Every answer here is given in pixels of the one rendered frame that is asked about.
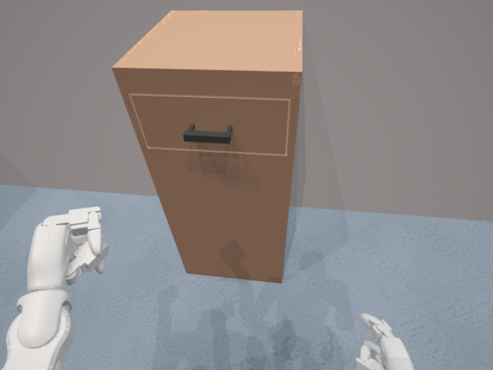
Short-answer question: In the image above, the handle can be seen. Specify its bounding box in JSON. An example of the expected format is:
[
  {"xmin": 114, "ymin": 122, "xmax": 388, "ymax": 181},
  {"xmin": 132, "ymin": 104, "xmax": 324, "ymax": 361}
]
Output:
[{"xmin": 183, "ymin": 123, "xmax": 233, "ymax": 144}]

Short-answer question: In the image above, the left robot forearm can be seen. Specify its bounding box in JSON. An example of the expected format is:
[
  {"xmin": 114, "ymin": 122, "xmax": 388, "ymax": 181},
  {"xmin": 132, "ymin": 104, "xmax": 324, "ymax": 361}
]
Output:
[{"xmin": 2, "ymin": 289, "xmax": 75, "ymax": 370}]

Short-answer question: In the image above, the robot left hand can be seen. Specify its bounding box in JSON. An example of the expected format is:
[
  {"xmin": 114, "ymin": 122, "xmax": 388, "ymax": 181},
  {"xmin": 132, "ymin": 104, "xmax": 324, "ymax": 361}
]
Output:
[{"xmin": 27, "ymin": 207, "xmax": 109, "ymax": 293}]

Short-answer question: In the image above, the drawer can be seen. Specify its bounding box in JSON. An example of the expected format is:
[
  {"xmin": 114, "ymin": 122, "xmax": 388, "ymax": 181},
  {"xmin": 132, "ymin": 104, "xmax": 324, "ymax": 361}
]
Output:
[{"xmin": 131, "ymin": 93, "xmax": 289, "ymax": 154}]

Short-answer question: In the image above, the cabinet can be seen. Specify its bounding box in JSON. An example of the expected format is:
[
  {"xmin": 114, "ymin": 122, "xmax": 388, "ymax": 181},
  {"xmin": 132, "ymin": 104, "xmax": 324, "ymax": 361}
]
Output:
[{"xmin": 112, "ymin": 11, "xmax": 303, "ymax": 284}]

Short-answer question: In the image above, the robot right hand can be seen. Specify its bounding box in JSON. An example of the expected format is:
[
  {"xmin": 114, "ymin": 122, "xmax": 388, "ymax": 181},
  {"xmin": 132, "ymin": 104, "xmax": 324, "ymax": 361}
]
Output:
[{"xmin": 356, "ymin": 313, "xmax": 414, "ymax": 370}]

